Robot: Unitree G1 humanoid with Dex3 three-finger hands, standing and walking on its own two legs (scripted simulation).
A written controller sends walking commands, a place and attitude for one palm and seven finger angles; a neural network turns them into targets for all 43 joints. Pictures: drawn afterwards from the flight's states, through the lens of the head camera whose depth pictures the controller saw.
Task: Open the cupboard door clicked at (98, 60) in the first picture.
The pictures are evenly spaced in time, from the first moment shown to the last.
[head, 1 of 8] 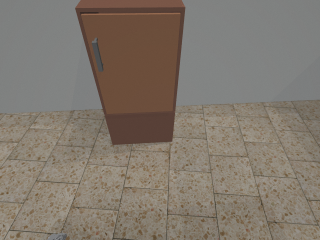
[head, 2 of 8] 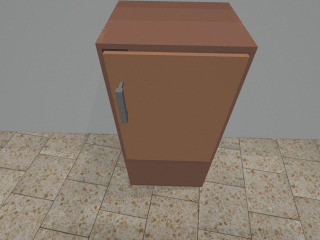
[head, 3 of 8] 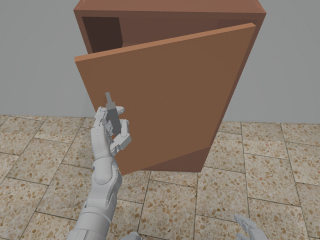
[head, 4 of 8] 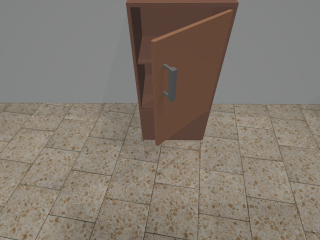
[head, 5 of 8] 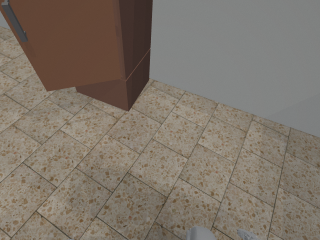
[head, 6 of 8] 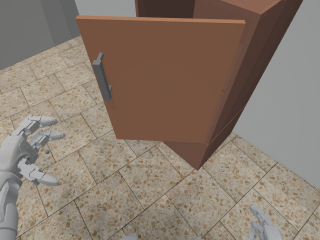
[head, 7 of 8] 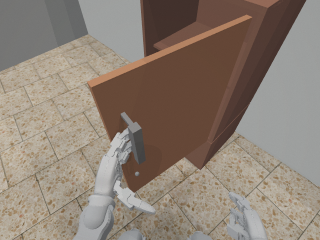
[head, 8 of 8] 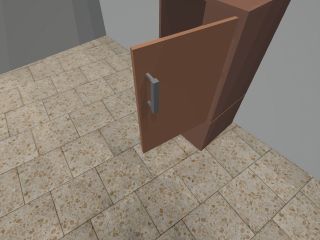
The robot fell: no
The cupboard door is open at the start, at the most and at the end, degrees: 0 81 79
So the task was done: yes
